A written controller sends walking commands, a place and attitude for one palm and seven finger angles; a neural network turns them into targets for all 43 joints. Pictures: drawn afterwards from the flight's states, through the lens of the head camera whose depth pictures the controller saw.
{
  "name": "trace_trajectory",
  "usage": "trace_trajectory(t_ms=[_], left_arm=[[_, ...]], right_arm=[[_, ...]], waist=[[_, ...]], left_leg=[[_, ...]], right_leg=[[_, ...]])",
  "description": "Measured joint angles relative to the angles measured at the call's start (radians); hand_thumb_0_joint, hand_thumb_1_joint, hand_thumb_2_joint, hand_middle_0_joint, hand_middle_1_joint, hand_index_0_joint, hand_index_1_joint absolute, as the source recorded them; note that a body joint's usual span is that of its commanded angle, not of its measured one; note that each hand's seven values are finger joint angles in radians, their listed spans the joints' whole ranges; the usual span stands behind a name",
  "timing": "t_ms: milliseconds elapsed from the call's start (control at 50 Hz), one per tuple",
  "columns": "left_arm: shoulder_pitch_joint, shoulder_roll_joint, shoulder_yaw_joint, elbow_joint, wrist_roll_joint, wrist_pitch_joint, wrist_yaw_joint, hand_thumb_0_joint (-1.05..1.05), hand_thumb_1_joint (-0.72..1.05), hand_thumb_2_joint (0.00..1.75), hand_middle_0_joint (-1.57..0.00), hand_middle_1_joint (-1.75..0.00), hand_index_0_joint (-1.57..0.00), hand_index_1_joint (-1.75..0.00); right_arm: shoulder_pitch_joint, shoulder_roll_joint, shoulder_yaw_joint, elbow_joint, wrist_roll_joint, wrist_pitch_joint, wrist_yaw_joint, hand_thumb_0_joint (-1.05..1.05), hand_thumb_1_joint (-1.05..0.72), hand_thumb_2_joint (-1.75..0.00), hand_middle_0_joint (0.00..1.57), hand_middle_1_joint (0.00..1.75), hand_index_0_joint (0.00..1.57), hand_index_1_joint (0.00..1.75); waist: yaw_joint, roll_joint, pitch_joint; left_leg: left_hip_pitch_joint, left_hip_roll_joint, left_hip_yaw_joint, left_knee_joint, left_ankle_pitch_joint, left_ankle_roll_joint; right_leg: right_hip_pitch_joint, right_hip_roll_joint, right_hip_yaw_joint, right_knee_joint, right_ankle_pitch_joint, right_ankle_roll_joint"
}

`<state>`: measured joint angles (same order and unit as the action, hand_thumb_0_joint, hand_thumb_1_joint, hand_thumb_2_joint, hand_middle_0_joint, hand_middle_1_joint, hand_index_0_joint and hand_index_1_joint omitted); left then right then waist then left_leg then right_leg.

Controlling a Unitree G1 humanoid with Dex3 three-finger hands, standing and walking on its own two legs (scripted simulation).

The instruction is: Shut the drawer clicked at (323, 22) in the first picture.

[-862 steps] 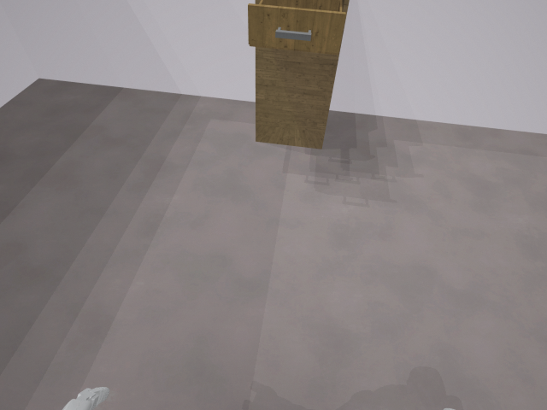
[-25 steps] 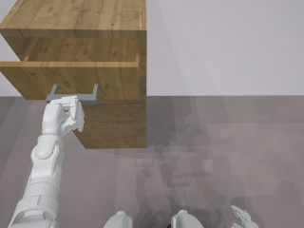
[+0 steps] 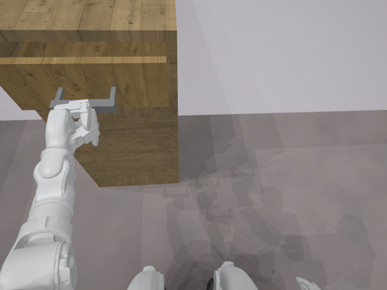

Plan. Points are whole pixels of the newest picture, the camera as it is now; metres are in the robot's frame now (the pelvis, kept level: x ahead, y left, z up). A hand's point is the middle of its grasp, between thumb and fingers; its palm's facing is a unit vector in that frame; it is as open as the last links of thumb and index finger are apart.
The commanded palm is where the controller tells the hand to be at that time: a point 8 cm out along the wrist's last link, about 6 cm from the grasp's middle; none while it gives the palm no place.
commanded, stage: push the drawer shut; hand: left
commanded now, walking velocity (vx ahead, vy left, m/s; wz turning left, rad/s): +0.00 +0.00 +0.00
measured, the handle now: (85, 99) +0.51 +0.23 +0.06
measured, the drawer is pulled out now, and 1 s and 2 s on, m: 0.06 0.00 0.00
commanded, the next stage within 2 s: pull the fist back off the drawer in 1.08 s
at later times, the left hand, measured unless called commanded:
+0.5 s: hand (99, 103) +0.49 +0.20 +0.06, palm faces +0.07 -1.00 -0.03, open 3.4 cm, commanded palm +0.48 +0.24 +0.06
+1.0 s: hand (92, 101) +0.50 +0.22 +0.05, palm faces +0.06 -1.00 -0.05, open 3.1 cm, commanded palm +0.54 +0.24 +0.06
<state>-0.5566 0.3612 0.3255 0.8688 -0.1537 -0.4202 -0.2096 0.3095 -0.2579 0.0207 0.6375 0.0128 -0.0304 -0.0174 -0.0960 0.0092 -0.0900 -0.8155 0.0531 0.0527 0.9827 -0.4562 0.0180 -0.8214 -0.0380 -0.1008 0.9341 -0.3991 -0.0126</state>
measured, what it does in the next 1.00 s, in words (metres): stands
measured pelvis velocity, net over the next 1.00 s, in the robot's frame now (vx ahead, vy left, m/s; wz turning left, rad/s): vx -0.03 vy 0.01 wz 0.01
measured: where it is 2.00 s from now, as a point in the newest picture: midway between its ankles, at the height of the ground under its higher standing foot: outside the picture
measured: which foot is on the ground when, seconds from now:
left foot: down 0.00-1.00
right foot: down 0.00-1.00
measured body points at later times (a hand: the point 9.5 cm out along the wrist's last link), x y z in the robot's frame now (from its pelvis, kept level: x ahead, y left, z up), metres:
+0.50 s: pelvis -0.01 +0.01 -0.01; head +0.12 +0.02 +0.42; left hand +0.48 +0.25 +0.06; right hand +0.01 -0.26 -0.12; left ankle +0.01 +0.11 -0.68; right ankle +0.03 -0.12 -0.68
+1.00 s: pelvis -0.03 +0.01 -0.02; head +0.12 +0.04 +0.40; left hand +0.49 +0.27 +0.06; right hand -0.02 -0.26 -0.12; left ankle +0.01 +0.11 -0.68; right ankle +0.03 -0.12 -0.68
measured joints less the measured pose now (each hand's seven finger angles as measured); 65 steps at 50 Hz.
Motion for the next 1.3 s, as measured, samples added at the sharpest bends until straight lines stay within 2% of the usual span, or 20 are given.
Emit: trace_trajectory(t_ms=[200, 540, 680, 960, 1300], left_arm=[[-0.118, 0.042, 0.032, 0.130, 0.022, -0.025, -0.004, 0.04, 0.78, 0.87, -1.40, -1.60, -1.40, -1.60], [-0.285, 0.110, 0.069, 0.269, 0.072, -0.026, 0.041, 0.07, 0.82, 0.90, -1.40, -1.60, -1.40, -1.60], [-0.324, 0.141, 0.087, 0.324, 0.095, -0.037, 0.019, 0.00, 0.72, 0.92, -1.40, -1.60, -1.40, -1.60], [-0.438, 0.217, 0.029, 0.389, 0.088, -0.007, 0.013, -0.01, 0.58, 0.92, -1.40, -1.60, -1.40, -1.60], [-0.495, 0.266, 0.013, 0.430, 0.089, 0.029, 0.002, -0.01, 0.51, 0.90, -1.40, -1.60, -1.40, -1.60]], right_arm=[[0.013, -0.002, 0.007, 0.011, -0.007, 0.016, 0.002, 0.00, -0.90, -0.90, 0.20, 0.30, 0.20, 0.30], [0.060, -0.009, 0.013, 0.013, -0.029, 0.050, 0.020, 0.00, -0.90, -0.90, 0.20, 0.30, 0.20, 0.30], [0.072, -0.008, 0.025, 0.017, -0.031, 0.064, 0.017, 0.00, -0.90, -0.90, 0.20, 0.30, 0.20, 0.30], [0.059, -0.024, 0.043, 0.029, -0.035, 0.019, -0.001, 0.00, -0.90, -0.90, 0.20, 0.30, 0.20, 0.30], [0.086, -0.031, 0.069, 0.040, -0.029, -0.046, -0.014, 0.00, -0.90, -0.90, 0.20, 0.30, 0.20, 0.30]], waist=[[-0.024, -0.001, -0.002], [-0.072, 0.009, -0.008], [-0.077, 0.008, -0.005], [-0.102, 0.007, -0.001], [-0.130, 0.012, -0.003]], left_leg=[[-0.048, 0.002, -0.001, 0.028, -0.002, 0.006], [-0.128, 0.007, -0.001, 0.062, -0.009, 0.013], [-0.151, 0.008, -0.014, 0.074, -0.008, 0.012], [-0.246, 0.003, -0.051, 0.119, 0.009, 0.011], [-0.287, -0.004, -0.054, 0.129, 0.025, 0.021]], right_leg=[[-0.044, 0.000, 0.000, 0.019, 0.004, 0.003], [-0.119, 0.005, 0.003, 0.038, 0.008, 0.009], [-0.133, 0.006, -0.009, 0.041, 0.009, 0.007], [-0.202, 0.000, -0.043, 0.064, 0.025, 0.001], [-0.236, 0.010, -0.030, 0.064, 0.043, 0.010]])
